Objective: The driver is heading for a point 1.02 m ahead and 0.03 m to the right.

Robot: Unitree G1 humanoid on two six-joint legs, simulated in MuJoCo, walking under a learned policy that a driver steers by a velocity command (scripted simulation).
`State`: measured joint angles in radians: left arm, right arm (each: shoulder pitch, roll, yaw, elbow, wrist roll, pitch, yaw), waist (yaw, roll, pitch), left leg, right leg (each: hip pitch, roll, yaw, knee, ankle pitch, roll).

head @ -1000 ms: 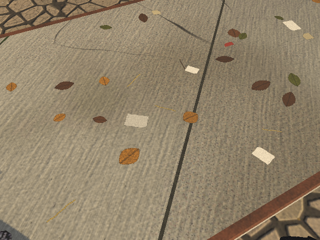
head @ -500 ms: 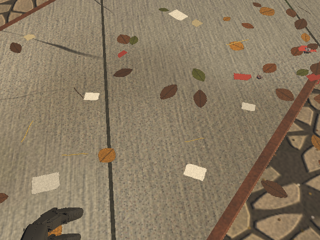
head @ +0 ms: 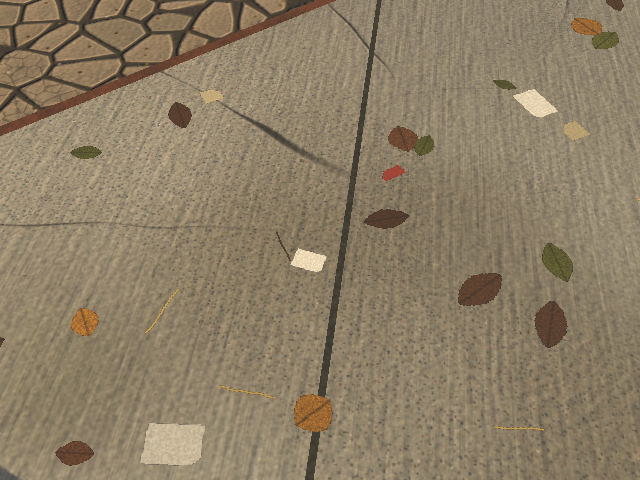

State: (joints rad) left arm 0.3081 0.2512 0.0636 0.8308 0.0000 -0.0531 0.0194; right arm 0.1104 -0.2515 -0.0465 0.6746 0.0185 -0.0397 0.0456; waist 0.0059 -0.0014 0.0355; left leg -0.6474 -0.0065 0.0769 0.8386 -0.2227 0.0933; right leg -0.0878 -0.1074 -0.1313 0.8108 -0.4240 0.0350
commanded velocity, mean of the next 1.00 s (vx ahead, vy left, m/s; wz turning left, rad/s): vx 0.50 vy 0.00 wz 0.26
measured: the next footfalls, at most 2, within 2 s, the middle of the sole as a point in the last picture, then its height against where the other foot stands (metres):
right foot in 0.44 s outside the picture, level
left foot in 0.94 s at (230, 387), level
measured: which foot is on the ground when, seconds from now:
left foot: down 0.00-0.44, up 0.46-0.92, down 0.94-1.00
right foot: up 0.00-0.42, down 0.44-0.96, up 0.98-1.00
